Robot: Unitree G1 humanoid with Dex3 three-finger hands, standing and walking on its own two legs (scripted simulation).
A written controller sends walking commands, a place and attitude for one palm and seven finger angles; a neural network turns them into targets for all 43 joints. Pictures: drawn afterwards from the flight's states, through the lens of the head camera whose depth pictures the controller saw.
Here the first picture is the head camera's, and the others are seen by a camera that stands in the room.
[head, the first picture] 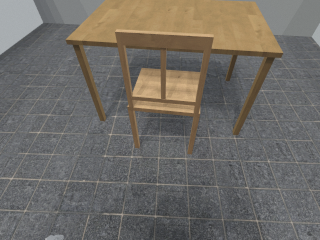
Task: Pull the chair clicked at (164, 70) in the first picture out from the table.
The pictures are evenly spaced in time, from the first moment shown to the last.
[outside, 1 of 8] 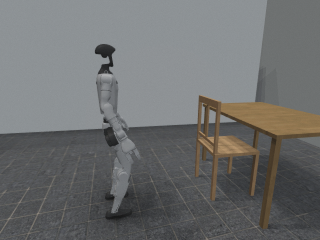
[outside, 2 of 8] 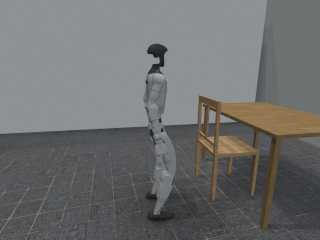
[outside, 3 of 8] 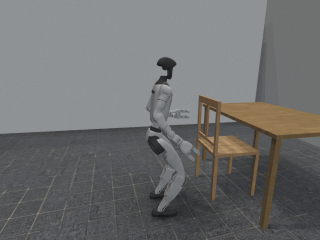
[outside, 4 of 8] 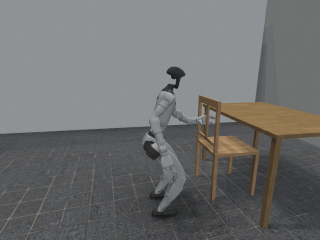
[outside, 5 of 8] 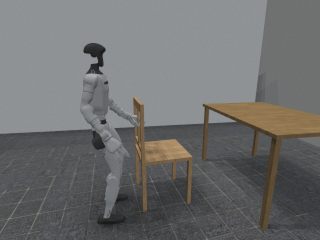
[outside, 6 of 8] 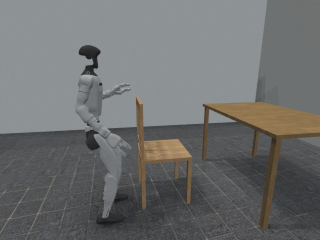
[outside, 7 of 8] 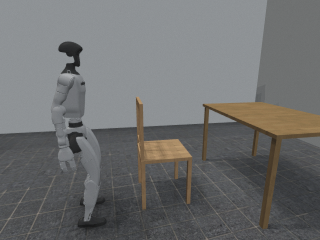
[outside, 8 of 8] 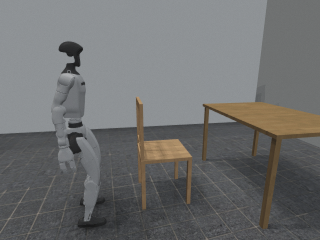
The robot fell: no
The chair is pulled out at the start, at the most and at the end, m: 0.00 0.63 0.62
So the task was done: yes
